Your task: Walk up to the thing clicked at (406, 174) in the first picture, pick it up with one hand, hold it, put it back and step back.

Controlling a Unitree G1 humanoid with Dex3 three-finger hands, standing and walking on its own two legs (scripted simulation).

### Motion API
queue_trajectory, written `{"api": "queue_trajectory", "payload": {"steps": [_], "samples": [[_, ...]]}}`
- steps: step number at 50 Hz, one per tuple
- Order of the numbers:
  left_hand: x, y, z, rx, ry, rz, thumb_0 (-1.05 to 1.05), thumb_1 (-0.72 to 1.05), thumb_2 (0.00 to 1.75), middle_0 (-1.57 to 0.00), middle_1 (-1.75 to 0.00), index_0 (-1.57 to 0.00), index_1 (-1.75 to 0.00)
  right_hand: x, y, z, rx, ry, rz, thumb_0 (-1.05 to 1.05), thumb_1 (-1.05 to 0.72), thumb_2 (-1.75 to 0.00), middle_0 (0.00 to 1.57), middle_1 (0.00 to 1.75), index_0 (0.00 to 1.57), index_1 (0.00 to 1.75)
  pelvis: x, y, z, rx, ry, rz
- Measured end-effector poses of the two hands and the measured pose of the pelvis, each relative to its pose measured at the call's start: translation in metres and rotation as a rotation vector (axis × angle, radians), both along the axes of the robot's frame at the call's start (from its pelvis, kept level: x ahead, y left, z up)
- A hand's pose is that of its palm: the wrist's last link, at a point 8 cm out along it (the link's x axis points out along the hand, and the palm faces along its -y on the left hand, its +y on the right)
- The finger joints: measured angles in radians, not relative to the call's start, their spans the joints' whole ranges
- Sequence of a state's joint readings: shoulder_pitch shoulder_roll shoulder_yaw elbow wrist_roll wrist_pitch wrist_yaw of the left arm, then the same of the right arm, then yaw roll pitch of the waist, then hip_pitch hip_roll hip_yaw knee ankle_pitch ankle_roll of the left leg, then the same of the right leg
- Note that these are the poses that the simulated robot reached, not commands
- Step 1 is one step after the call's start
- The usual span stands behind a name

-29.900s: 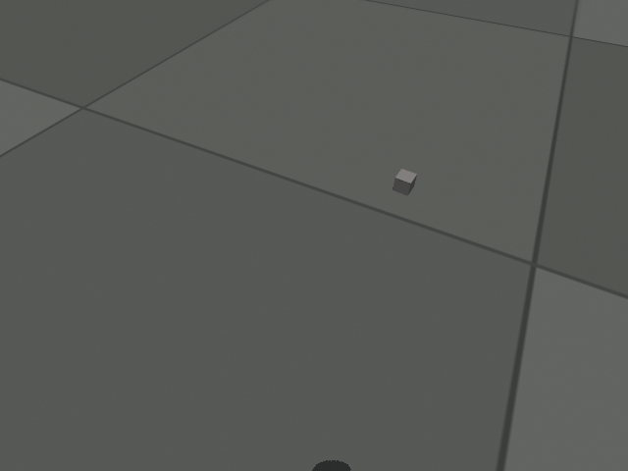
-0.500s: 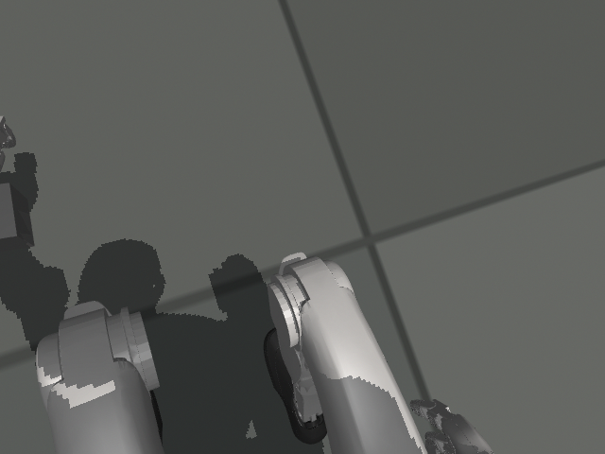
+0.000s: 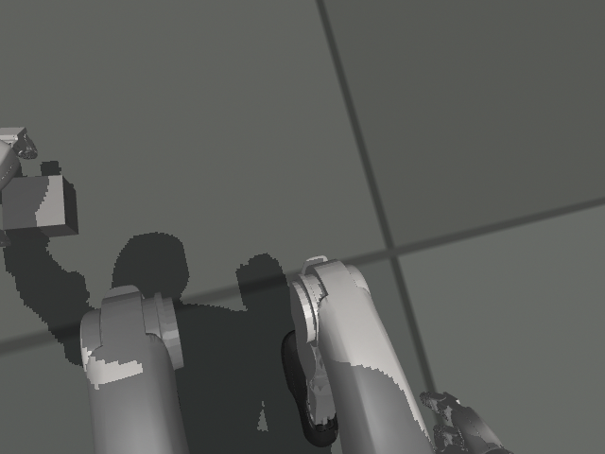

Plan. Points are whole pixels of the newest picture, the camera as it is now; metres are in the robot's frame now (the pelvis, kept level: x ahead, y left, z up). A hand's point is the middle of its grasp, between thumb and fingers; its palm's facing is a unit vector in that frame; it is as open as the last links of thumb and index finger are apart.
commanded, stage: rest palm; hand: left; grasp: from above
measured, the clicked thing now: (42, 208) +0.47 +0.31 -0.30
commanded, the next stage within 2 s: close in 1.42 s
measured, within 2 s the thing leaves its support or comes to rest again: neither
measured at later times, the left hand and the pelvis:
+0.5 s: hand (28, 202) +0.46 +0.30 -0.24, palm faces -0.44 -0.05 -0.90, open 13.6 cm; pelvis +0.00 +0.00 -0.04, yaw -2 degrees
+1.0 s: hand (31, 212) +0.46 +0.31 -0.26, palm faces -0.45 -0.08 -0.89, open 13.8 cm; pelvis +0.00 +0.00 -0.04, yaw -4 degrees
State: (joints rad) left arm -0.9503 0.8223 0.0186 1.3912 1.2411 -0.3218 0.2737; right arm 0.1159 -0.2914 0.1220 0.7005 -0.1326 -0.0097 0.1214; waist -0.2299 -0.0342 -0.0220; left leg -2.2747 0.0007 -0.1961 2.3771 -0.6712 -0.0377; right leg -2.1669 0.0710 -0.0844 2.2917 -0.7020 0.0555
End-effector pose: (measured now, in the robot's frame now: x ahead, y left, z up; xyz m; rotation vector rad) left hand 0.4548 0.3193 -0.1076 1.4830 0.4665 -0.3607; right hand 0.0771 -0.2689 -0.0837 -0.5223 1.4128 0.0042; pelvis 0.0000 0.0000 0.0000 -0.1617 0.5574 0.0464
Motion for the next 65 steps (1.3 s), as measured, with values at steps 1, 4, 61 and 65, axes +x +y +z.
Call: {"api": "queue_trajectory", "payload": {"steps": [1,4,61,65], "samples": [[-0.001,-0.002,-0.004,-0.009,-0.002,-0.011,0.00,-0.32,0.83,-0.29,-0.85,-0.29,-0.85,0.002,-0.001,0.001,-0.008,-0.004,0.009,0.00,-0.92,-0.90,0.21,0.30,0.20,0.30,0.000,0.000,-0.001,-0.002,-0.004,-0.001],[-0.003,-0.007,-0.016,-0.027,-0.021,-0.039,0.00,-0.32,0.83,-0.28,-0.87,-0.29,-0.86,0.004,-0.004,0.003,-0.032,-0.010,0.030,0.00,-0.92,-0.90,0.20,0.30,0.20,0.30,-0.002,0.001,-0.006,-0.007,-0.017,-0.003],[0.010,-0.015,-0.102,0.011,-0.064,0.053,0.00,-0.44,0.97,-0.18,-0.89,-0.16,-0.91,-0.024,0.014,-0.011,0.001,0.041,0.150,0.00,-0.91,-0.90,0.20,0.30,0.20,0.30,0.001,0.005,-0.042,-0.050,-0.079,-0.053],[0.011,-0.015,-0.104,0.010,-0.057,0.063,0.00,-0.44,0.96,-0.18,-0.89,-0.16,-0.91,-0.032,0.017,-0.012,0.014,0.049,0.138,0.00,-0.91,-0.90,0.20,0.30,0.20,0.30,0.000,0.006,-0.043,-0.052,-0.083,-0.056]]}}
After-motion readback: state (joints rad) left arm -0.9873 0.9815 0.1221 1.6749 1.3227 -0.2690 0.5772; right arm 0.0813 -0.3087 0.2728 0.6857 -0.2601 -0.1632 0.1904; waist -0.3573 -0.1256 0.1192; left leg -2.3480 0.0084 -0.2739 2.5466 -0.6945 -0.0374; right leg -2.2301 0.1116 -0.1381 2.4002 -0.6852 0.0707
